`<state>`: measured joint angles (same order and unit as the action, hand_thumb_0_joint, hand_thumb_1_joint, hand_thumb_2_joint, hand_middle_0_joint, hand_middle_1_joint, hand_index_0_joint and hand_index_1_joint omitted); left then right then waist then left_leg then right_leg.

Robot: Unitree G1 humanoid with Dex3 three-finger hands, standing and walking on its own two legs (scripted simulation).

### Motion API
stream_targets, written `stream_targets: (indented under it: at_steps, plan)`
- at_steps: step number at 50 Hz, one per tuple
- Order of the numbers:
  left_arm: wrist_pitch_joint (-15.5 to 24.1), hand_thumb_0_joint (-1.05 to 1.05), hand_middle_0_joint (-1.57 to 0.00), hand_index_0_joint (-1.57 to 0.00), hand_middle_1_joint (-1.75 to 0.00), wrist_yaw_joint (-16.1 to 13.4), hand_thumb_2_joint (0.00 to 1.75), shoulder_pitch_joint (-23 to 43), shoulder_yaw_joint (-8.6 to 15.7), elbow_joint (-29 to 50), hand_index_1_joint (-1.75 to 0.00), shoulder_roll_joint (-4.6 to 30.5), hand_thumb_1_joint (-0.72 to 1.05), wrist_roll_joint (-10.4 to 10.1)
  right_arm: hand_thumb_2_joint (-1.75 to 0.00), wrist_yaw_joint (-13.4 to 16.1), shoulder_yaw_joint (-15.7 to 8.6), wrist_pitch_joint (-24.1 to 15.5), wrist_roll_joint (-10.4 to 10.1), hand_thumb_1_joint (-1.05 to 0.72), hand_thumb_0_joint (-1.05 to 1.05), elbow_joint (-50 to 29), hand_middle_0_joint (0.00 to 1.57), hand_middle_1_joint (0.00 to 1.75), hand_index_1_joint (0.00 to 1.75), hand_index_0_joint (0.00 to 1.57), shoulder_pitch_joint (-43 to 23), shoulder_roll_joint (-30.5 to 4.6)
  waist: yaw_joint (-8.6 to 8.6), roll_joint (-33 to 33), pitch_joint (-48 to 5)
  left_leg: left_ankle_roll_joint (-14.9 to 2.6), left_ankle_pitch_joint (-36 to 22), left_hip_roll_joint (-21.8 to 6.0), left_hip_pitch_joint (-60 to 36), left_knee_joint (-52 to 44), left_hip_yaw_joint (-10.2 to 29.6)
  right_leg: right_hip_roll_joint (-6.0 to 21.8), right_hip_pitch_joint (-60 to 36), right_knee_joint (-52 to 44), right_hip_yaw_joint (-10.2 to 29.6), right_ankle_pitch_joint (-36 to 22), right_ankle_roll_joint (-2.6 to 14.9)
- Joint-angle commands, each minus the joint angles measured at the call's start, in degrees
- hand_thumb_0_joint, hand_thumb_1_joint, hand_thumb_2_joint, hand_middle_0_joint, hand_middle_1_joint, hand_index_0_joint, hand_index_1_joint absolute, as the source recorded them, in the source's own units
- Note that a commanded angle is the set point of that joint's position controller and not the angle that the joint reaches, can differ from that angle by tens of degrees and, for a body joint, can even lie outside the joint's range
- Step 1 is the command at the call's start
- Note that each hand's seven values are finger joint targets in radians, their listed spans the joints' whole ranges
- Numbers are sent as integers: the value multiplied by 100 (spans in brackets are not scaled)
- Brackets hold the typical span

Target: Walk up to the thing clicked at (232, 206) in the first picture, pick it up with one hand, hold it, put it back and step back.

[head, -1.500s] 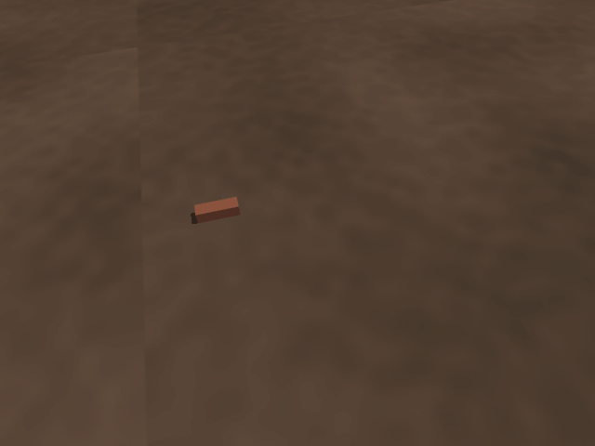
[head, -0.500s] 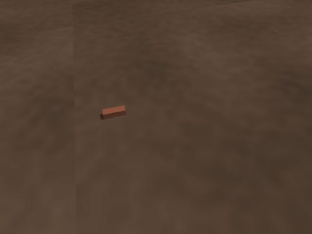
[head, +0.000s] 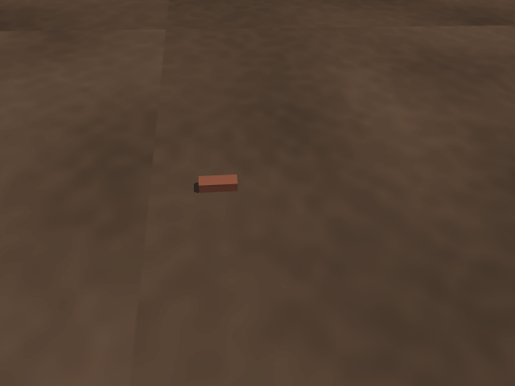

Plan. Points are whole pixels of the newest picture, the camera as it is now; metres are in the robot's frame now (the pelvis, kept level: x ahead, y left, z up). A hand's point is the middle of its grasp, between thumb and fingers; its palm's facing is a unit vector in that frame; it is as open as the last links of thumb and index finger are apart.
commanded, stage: walk up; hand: left
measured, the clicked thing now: (218, 183) +1.18 +0.20 -0.73
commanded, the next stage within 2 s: none
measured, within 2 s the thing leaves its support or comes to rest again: neither
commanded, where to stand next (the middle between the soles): +0.83 -0.13 m, yaw +6 degrees
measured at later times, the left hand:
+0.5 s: hand (158, 267) +0.37 +0.23 -0.13, palm faces -0.03 -0.93 -0.35, open 7.4 cm
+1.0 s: hand (174, 237) +0.47 +0.22 -0.16, palm faces +0.01 -0.95 -0.30, open 7.4 cm
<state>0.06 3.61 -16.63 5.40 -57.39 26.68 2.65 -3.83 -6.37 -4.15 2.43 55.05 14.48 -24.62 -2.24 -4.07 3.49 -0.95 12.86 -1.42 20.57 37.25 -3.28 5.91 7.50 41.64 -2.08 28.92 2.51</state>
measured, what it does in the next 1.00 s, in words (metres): walks ahead: right foot, then left foot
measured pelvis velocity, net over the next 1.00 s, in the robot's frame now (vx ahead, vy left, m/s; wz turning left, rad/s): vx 0.46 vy -0.05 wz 0.05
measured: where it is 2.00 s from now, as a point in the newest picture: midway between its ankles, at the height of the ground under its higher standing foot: (292, 249)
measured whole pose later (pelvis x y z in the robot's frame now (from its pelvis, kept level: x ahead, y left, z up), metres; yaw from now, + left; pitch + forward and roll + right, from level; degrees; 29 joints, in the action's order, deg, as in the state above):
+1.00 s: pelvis +0.46 -0.05 +0.00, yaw +3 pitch -3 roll +0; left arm -0.3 3.6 -20.1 3.2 -48.5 24.8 1.1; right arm -1.3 -2.9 -6.3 0.9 46.5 16.4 -22.7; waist -1.3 -4.6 5.2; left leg -2.0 14.4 -2.8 21.8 38.9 -5.8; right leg -0.5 19.1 62.9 -0.2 28.6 2.9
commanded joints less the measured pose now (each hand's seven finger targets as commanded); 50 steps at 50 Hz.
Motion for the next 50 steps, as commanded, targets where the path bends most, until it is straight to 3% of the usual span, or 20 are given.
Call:
stream_targets:
  at_steps: [1, 5, 12, 18, 21, 22, 23, 25, 26, 27, 29, 32, 37, 40, 42, 44, 45, 46, 47, 50]
  plan:
    - [191, 0, -20, -20, -30, -17, 90, 497, 107, 886, -30, 1030, 90, -81, -90, 213, -467, -94, -160, -90, 0, -485, 20, 30, 30, 20, 445, -2108, 528, 1499, 130, -1390, 4353, -2381, -1443, -3267, 4770, -170, 3215, 2582, 798, 191, 125]
    - [192, 0, -20, -20, -30, 39, 90, 53, 178, 499, -30, 1104, 90, -162, -90, 251, -198, -241, -227, -90, 0, -621, 20, 30, 30, 20, 271, -1479, 232, 944, 272, -858, 1968, -1392, -1095, -2707, 2282, 106, 2715, 1857, 769, -1145, -64]
    - [163, 0, -20, -20, -30, 237, 90, 843, 178, 985, -30, 891, 90, -93, -90, 257, -194, -334, -249, -90, 0, -733, 20, 30, 30, 20, 538, -1541, 380, 1009, 637, -1011, 1011, -1273, -1041, -2942, 1400, 250, 2764, 478, 409, -2069, -314]
    - [244, 0, -20, -20, -30, 268, 90, 1696, 98, 1344, -30, 556, 90, -127, -90, 333, -165, -286, -223, -90, 0, -741, 20, 30, 30, 20, 1049, -1490, 622, 802, 242, -706, -2110, -1073, -1819, -2033, 792, -130, 2278, -770, -111, -2376, -77]
    - [242, 0, -20, -20, -30, 215, 90, 1239, 185, 1264, -30, 593, 90, -148, -90, 409, -180, -227, -194, -90, 0, -900, 20, 30, 30, 20, 908, -1558, 331, 942, -213, -681, -3013, -1100, -1769, -1205, 665, -417, 1199, -946, -281, -1941, 85]
    - [257, 0, -20, -20, -30, 175, 90, 587, 265, 1101, -30, 686, 90, -158, -90, 432, -150, -214, -211, -90, 0, -959, 20, 30, 30, 20, 854, -1481, -32, 676, -605, -586, -3254, -977, -1564, -289, 513, -476, 236, -1179, -265, -2075, 185]
    - [314, 0, -20, -20, -30, 108, 90, -161, 399, 908, -30, 969, 90, -128, -90, 437, -20, -215, -219, -90, 0, -994, 20, 30, 30, 20, 1020, -1161, -356, 102, -1080, -426, -2620, -649, -843, 969, 310, -398, -1015, -1190, -94, -1944, 309]
    - [360, 0, -20, -20, -30, -9, 90, -729, 556, 981, -30, 1617, 90, -155, -90, 440, 160, -195, -310, -90, 0, -1071, 20, 30, 30, 20, 1514, -818, -396, -1230, -1479, -190, 1524, 436, 1431, 3061, 240, 1778, -2519, -2281, 3442, -603, 991]
    - [335, 0, -20, -20, -30, -45, 90, -443, 553, 1036, -30, 1630, 90, -232, -90, 491, 31, -193, -275, -90, 0, -990, 20, 30, 30, 20, 1166, -1359, -447, -928, -1248, -220, 1658, 125, 1602, 3619, 450, 1953, -2082, -2431, 3777, -803, 1466]
    - [329, 0, -20, -20, -30, -76, 90, -252, 493, 1109, -30, 1462, 90, -276, -90, 484, 12, -210, -284, -90, 0, -924, 20, 30, 30, 20, 864, -1420, -403, -500, -840, -200, 1441, -23, 1509, 3882, 684, 1826, -1414, -2457, 3291, -1507, 1560]
    - [365, 0, -20, -20, -30, -119, 90, 155, 344, 1253, -30, 1110, 90, -285, -90, 420, 50, -194, -337, -90, 0, -812, 20, 30, 30, 20, 1037, -1132, -46, -263, -337, -211, 965, -226, 1055, 3390, 833, 1134, -362, -2270, 1673, -2615, 1132]
    - [426, 0, -20, -20, -30, -97, 90, 260, 267, 1339, -30, 952, 90, -243, -90, 319, 48, -115, -226, -90, 0, -802, 20, 30, 30, 20, 1081, -967, 133, -338, -36, -110, 619, -267, 715, 2740, 588, 757, 427, -2358, 869, -3134, 1067]
    - [477, 0, -20, -20, -30, -28, 90, 265, 259, 1628, -30, 1008, 90, -142, -90, 175, 4, -102, -190, -90, 0, -1008, 20, 30, 30, 20, 555, -922, 49, -334, 199, 142, 65, -466, 704, 835, 146, 710, 763, -2662, 581, -1683, 1134]
    - [428, 0, -20, -20, -30, 30, 90, 186, 239, 1701, -30, 1070, 90, -143, -90, 168, -27, -185, -180, -90, 0, -1086, 20, 30, 30, 20, 309, -877, -12, -295, 32, 91, -362, -383, 67, 28, 4, 777, 851, -2336, 575, -1675, 1044]
    - [365, 0, -20, -20, -30, 50, 90, 207, 209, 1702, -30, 1072, 90, -158, -90, 205, -82, -258, -178, -90, 0, -978, 20, 30, 30, 20, 587, -912, 238, 8, -177, 14, -745, -191, -873, -549, -172, 660, 1162, -1739, 419, -1525, 876]
    - [341, 0, -20, -20, -30, 30, 90, -42, 65, 1749, -30, 719, 90, -133, -90, 326, -231, -318, -129, -90, 0, -754, 20, 30, 30, 20, 1393, -1287, 655, 1010, -714, -235, -140, -90, -2303, -696, -11, 136, 1693, 59, -33, -2127, 595]
    - [322, 0, -20, -20, -30, 23, 90, -392, -21, 1764, -30, 374, 90, -189, -90, 395, -354, -337, -32, -90, 0, -768, 20, 30, 30, 20, 1710, -1750, 746, 2017, -1004, -665, 1223, -1195, -2916, -1271, 1785, -410, 2626, 1576, -337, -1072, 303]
    - [254, 0, -20, -20, -30, 5, 90, -655, 17, 1679, -30, 445, 90, -192, -90, 461, -380, -350, -64, -90, 0, -986, 20, 30, 30, 20, 1611, -2020, 574, 1848, -877, -1100, 2243, -2406, -2771, -2111, 4187, -861, 3367, 2520, 214, 250, 84]
    - [155, 0, -20, -20, -30, -56, 90, -606, 177, 1606, -30, 1159, 90, -157, -90, 458, -413, -306, -252, -90, 0, -1079, 20, 30, 30, 20, 1284, -2078, 614, 1217, -811, -1571, 2614, -2730, -2611, -2251, 4466, -462, 3308, 2860, 702, 248, 111]
    - [197, 0, -20, -20, -30, -83, 90, -267, 202, 1435, -30, 1055, 90, -175, -90, 471, -182, -306, -235, -90, 0, -1168, 20, 30, 30, 20, 816, -1554, 418, 693, -79, -1254, 393, -2007, -1373, -2098, 2567, -166, 2982, 2725, 1004, -403, -4]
